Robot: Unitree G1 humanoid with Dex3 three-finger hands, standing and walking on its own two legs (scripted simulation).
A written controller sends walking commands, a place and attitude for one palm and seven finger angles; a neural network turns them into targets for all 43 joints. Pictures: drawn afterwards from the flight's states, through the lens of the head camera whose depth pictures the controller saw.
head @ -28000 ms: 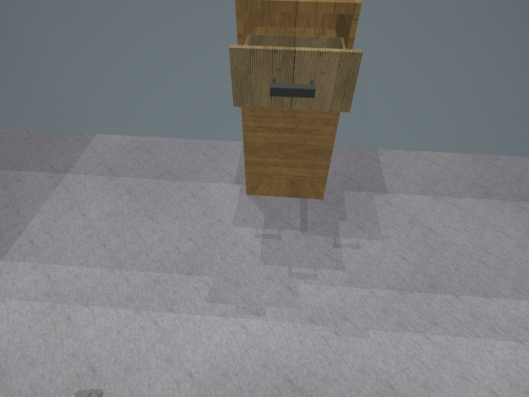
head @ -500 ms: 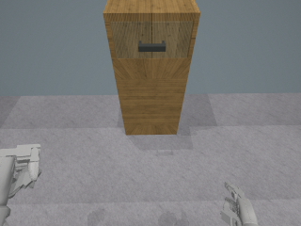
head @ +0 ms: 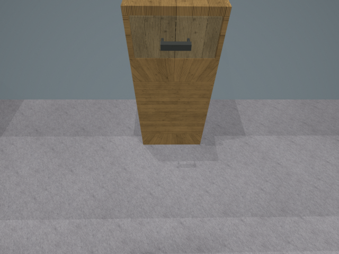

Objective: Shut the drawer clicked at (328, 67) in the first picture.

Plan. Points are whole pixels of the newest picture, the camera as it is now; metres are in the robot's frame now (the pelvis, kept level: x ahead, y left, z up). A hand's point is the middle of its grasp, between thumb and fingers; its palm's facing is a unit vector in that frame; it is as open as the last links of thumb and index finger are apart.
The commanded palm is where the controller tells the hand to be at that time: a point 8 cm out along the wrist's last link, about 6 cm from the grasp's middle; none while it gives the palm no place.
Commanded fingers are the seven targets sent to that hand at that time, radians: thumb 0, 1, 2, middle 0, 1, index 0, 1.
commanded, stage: let the arm hang, fingers relaxed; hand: left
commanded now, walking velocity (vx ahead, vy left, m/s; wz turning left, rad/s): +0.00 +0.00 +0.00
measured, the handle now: (175, 43) +0.87 +0.03 +0.03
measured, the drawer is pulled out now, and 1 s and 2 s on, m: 0.00 0.00 0.00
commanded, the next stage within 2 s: look to check the result in 0.56 s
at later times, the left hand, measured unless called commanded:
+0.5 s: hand out of the picture -0.01 +0.15 -0.18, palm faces +0.02 -0.99 -0.17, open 7.3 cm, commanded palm none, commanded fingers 0.00 0.90 0.90 -0.20 -0.30 -0.20 -0.30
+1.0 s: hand out of the picture +0.01 +0.14 -0.18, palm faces +0.03 -0.99 -0.17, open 7.4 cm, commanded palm none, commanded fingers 0.00 0.90 0.90 -0.20 -0.30 -0.20 -0.30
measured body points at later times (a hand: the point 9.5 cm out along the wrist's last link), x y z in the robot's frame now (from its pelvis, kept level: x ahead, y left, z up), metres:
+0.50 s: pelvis +0.01 +0.00 +0.00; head +0.02 -0.01 +0.45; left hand -0.01 +0.20 -0.16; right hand -0.03 -0.20 -0.17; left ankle +0.04 +0.09 -0.74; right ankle -0.01 -0.12 -0.74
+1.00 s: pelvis +0.02 -0.02 +0.00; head +0.04 -0.02 +0.45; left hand +0.01 +0.19 -0.16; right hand +0.00 -0.22 -0.17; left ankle +0.04 +0.09 -0.74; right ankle -0.01 -0.12 -0.74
